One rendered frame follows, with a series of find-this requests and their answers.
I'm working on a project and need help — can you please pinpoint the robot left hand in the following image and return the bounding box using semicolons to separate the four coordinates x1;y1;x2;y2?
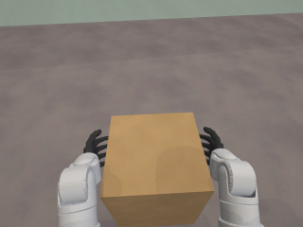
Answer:
83;129;109;167

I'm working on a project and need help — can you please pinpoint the left robot forearm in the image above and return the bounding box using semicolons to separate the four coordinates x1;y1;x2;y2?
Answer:
57;152;101;227

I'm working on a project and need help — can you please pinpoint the carton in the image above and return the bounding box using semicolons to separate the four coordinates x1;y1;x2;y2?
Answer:
99;112;215;227

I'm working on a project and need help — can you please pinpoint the right robot forearm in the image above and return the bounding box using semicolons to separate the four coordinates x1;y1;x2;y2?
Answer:
209;148;264;227

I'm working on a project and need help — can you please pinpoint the robot right hand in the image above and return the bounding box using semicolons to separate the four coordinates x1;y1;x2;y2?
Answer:
199;127;223;166

